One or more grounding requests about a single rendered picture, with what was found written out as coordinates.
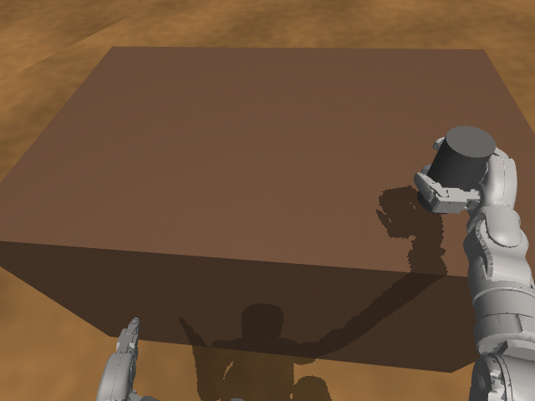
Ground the right robot hand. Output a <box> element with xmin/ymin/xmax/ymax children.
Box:
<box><xmin>414</xmin><ymin>137</ymin><xmax>517</xmax><ymax>218</ymax></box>

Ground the can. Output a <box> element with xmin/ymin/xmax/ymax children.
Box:
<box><xmin>417</xmin><ymin>126</ymin><xmax>496</xmax><ymax>215</ymax></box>

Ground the right robot arm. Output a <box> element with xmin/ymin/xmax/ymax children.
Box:
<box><xmin>463</xmin><ymin>206</ymin><xmax>535</xmax><ymax>401</ymax></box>

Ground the left robot hand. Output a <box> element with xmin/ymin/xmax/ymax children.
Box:
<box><xmin>96</xmin><ymin>317</ymin><xmax>160</xmax><ymax>401</ymax></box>

